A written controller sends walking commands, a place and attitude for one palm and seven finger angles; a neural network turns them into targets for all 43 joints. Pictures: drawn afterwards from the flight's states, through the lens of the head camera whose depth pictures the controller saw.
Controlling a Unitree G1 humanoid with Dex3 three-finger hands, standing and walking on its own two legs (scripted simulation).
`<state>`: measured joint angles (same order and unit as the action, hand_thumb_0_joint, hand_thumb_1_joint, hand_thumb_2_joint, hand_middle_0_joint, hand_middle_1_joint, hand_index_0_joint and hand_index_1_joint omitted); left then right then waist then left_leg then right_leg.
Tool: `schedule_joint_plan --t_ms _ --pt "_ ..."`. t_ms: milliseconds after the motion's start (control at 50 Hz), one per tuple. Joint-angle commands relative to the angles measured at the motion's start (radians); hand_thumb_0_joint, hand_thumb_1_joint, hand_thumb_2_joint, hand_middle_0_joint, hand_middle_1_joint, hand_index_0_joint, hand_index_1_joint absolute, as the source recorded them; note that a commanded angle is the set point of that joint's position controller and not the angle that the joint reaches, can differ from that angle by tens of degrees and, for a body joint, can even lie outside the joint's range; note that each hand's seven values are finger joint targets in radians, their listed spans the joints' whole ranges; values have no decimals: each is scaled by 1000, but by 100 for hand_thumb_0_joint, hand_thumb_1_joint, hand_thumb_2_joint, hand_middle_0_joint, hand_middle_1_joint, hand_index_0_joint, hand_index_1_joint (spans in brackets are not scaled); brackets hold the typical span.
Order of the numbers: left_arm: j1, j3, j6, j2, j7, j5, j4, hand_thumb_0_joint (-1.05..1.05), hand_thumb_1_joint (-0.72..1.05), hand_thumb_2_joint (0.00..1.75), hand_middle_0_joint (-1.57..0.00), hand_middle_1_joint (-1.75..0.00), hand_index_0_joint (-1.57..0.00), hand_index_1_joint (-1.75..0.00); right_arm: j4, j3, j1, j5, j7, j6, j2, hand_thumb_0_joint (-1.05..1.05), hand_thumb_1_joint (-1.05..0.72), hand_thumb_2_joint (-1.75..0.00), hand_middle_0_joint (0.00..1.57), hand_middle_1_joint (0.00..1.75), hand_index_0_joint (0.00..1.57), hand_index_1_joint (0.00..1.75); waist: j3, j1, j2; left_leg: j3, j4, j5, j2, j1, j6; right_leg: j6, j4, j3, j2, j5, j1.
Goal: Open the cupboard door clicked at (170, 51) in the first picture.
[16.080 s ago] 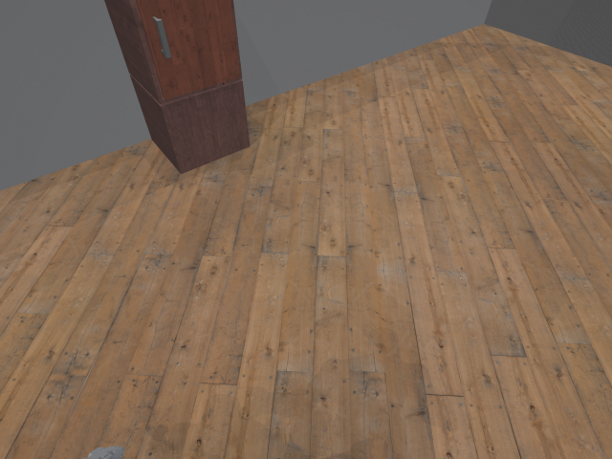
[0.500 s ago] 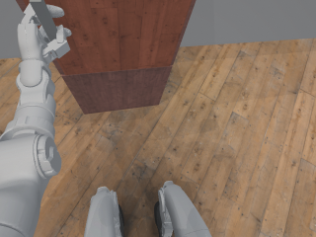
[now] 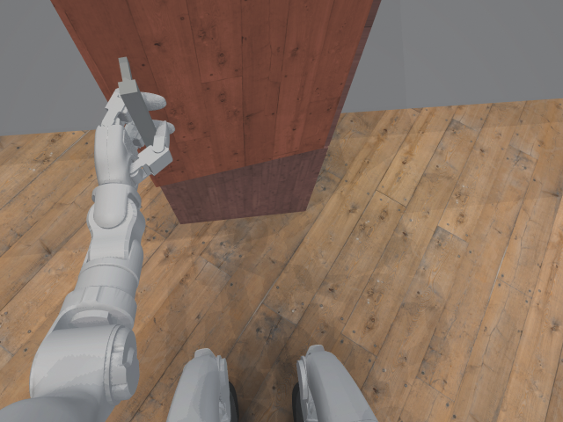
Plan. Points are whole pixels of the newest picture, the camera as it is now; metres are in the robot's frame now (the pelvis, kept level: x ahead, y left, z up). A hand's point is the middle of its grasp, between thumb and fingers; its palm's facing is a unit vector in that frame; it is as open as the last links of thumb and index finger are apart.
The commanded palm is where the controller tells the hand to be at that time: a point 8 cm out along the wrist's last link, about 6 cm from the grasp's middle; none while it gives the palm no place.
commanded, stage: pull the door open along its arc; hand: left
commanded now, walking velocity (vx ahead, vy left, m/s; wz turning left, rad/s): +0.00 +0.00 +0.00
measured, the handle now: (142, 112) +0.54 +0.16 +0.04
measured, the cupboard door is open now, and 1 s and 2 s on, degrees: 10 42 41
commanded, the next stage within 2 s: open thumb and fingers to let go in 0.68 s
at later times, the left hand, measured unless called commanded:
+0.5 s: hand (229, 221) +0.37 +0.04 +0.03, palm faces +0.40 -0.92 +0.00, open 6.2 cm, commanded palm +0.29 +0.08 +0.02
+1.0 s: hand (258, 238) +0.35 +0.01 +0.02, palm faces +0.41 -0.91 -0.05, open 6.7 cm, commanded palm +0.30 +0.05 +0.02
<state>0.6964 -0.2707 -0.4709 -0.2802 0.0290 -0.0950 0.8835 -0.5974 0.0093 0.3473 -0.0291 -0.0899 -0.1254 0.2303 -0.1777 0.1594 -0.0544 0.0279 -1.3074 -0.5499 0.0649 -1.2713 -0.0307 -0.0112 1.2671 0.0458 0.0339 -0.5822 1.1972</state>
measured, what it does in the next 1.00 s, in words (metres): shifts its weight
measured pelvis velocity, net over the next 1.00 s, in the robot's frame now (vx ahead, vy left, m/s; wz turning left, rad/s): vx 0.00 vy -0.07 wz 0.11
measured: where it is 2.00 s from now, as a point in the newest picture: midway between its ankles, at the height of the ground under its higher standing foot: outside the picture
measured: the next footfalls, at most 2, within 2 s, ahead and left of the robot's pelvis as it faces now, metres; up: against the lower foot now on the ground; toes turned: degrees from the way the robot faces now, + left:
none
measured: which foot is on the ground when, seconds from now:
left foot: down 0.00-1.00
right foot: down 0.00-1.00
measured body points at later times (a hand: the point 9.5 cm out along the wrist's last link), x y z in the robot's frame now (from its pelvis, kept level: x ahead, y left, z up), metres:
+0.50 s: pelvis +0.01 -0.03 +0.02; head +0.12 -0.03 +0.45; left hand +0.34 +0.09 +0.03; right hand +0.18 -0.23 -0.11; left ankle +0.02 +0.10 -0.61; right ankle +0.00 -0.12 -0.61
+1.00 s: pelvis +0.00 -0.07 +0.01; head +0.10 -0.09 +0.44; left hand +0.32 +0.06 +0.03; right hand +0.18 -0.27 -0.12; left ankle +0.02 +0.10 -0.61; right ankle +0.00 -0.12 -0.61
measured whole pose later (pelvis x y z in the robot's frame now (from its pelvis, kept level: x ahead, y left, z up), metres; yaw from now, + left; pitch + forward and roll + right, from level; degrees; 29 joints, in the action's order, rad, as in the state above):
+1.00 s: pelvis +0.00 -0.07 +0.01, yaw +7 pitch +23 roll +3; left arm 0.22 0.13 -0.44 0.14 -0.63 0.12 0.54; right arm -0.63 -0.02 0.14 -0.11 -0.04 0.06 0.18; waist -0.21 0.04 -0.03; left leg -0.03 -1.24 -0.50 0.02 -1.13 0.06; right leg -0.11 1.30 0.11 0.00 -0.63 1.08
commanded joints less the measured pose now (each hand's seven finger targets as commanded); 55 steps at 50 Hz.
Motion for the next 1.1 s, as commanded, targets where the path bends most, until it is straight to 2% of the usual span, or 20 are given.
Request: schedule_joint_plan --t_ms 0,20,40,60,100,140,160,220,240,280,360,420,520,580,640,720,760,860,940,1080 --pt "-73 -90 -80 4 -148 -102 -352 0 90 90 -40 -135 -40 -135 125 -72 79 -1 8 30 143 0 -90 -90 20 30 20 30 -531 -133 -11 -31 163 542 -49 476 23 -11 -148 12 24 570 -362" --pt "-157 8 -71 96 -221 -71 -349 0 90 90 -40 -135 -40 -135 127 -65 60 -5 0 37 127 0 -90 -90 20 30 20 30 -487 -111 5 -28 169 540 -47 461 30 -5 -150 16 21 574 -353" --pt "-195 18 -67 120 -283 -54 -356 0 90 90 -40 -135 -40 -135 123 -64 57 -10 -6 38 123 0 -90 -90 20 30 20 30 -437 -109 53 -29 176 520 -46 432 31 -5 -154 21 19 567 -361" --pt "-214 5 -74 103 -342 -30 -394 0 90 90 -40 -135 -40 -135 128 -68 52 -17 -8 40 125 0 -90 -90 20 30 20 30 -442 -116 89 -25 179 507 -50 411 30 -5 -153 12 17 582 -400" --pt "-248 6 -85 113 -453 35 -414 0 90 90 -40 -135 -40 -135 132 -70 38 -33 -6 45 115 0 -90 -90 20 30 20 30 -416 -127 92 -21 174 491 -53 382 33 -8 -142 4 12 593 -406" --pt "-254 63 -101 176 -552 115 -442 0 90 90 -40 -135 -40 -135 129 -70 17 -49 -10 48 97 0 -90 -90 20 30 20 30 -419 -131 55 -18 167 493 -56 392 36 -10 -129 -2 3 584 -391" --pt "-264 84 -101 208 -598 147 -430 0 90 90 -40 -135 -40 -135 128 -70 6 -55 -11 50 92 0 -90 -90 20 30 20 30 -411 -129 68 -18 163 482 -58 388 36 -12 -132 -2 1 576 -388" --pt "-244 135 -96 258 -684 245 -450 0 90 90 -40 -135 -40 -135 120 -68 -28 -77 0 64 75 0 -90 -90 20 30 20 30 -434 -123 54 -20 144 493 -58 403 38 -18 -120 0 -3 577 -365" --pt "-267 179 -88 305 -685 261 -441 0 90 90 -40 -135 -40 -135 122 -68 -38 -79 4 69 69 0 -90 -90 20 30 20 30 -431 -116 70 -18 146 481 -61 407 36 -17 -130 3 -4 574 -372" --pt "-273 220 -81 334 -681 269 -458 0 90 90 -40 -135 -40 -135 121 -69 -57 -79 14 79 64 0 -90 -90 20 30 20 30 -432 -111 89 -13 150 462 -63 411 33 -15 -149 -6 -9 582 -398" --pt "-343 317 -65 421 -659 242 -511 0 90 90 -40 -135 -40 -135 128 -65 -94 -73 25 99 48 0 -90 -90 20 30 20 30 -442 -119 99 -9 166 443 -68 436 32 -13 -178 -9 -14 592 -441" --pt "-413 367 -50 459 -649 226 -533 0 90 90 -40 -135 -40 -135 127 -60 -121 -71 30 122 36 0 -90 -90 20 30 20 30 -433 -119 129 -10 168 426 -70 425 32 -7 -194 -18 -20 627 -466" --pt "-526 441 -36 512 -649 255 -585 0 90 90 -40 -135 -40 -135 124 -52 -151 -74 30 166 17 0 -90 -90 20 30 20 30 -408 -133 129 -14 169 390 -78 409 37 -5 -202 -23 -33 640 -475" --pt "-590 481 -15 559 -647 233 -611 0 90 90 -40 -135 -40 -135 120 -44 -175 -68 27 193 8 0 -90 -90 20 30 20 30 -384 -130 165 -19 172 348 -84 394 43 6 -224 -36 -47 666 -497" --pt "-606 534 4 606 -653 237 -640 0 90 90 -40 -135 -40 -135 115 -40 -194 -66 25 218 -1 0 -90 -90 20 30 20 30 -377 -124 140 -22 165 343 -86 401 44 6 -225 -38 -53 666 -479" --pt "-454 462 10 527 -684 250 -604 0 90 90 -40 -135 -40 -135 87 -42 -187 -72 39 231 11 0 -90 -90 20 30 20 30 -343 -108 127 -30 138 293 -90 353 44 11 -229 -65 -66 600 -431" --pt "-299 405 -3 471 -699 243 -564 0 90 90 -40 -135 -40 -135 65 -41 -185 -74 51 229 17 0 -90 -90 20 30 20 30 -315 -74 172 -35 110 239 -90 301 41 28 -250 -106 -83 541 -411" --pt "-299 361 -28 447 -687 218 -541 0 55 75 -38 -131 -38 -131 78 -48 -187 -77 57 230 16 0 -90 -90 20 30 20 30 -398 -104 187 -35 99 215 -96 237 41 41 -262 -176 -107 542 -511" --pt "-284 380 -36 457 -668 225 -542 0 27 63 -35 -128 -35 -128 83 -55 -171 -75 57 219 21 0 -90 -90 20 30 20 30 -412 -93 197 -33 92 224 -94 228 37 45 -254 -181 -109 582 -523" --pt "-203 377 -51 449 -672 227 -502 0 -22 42 -32 -123 -32 -123 68 -58 -168 -74 62 217 29 0 -90 -90 20 30 20 30 -368 -81 194 -36 95 166 -91 221 31 37 -281 -179 -102 392 -453"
